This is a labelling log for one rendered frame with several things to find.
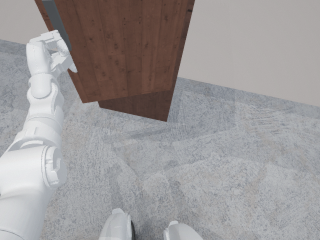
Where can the left robot forearm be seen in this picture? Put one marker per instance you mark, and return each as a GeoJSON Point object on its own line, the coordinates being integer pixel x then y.
{"type": "Point", "coordinates": [44, 121]}

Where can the handle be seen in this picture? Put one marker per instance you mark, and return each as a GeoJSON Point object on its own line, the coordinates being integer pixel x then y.
{"type": "Point", "coordinates": [56, 21]}

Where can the robot left hand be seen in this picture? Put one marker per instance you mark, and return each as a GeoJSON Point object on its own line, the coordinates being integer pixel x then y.
{"type": "Point", "coordinates": [39, 59]}

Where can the robot right thigh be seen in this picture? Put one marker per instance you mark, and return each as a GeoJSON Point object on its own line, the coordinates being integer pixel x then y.
{"type": "Point", "coordinates": [180, 231]}

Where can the left robot upper arm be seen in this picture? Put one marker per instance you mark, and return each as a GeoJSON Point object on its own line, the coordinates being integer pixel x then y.
{"type": "Point", "coordinates": [28, 180]}

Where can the right robot shin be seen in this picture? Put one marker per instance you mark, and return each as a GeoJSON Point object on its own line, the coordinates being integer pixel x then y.
{"type": "Point", "coordinates": [172, 223]}

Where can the cupboard door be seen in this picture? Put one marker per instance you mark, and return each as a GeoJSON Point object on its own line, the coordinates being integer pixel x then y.
{"type": "Point", "coordinates": [120, 48]}

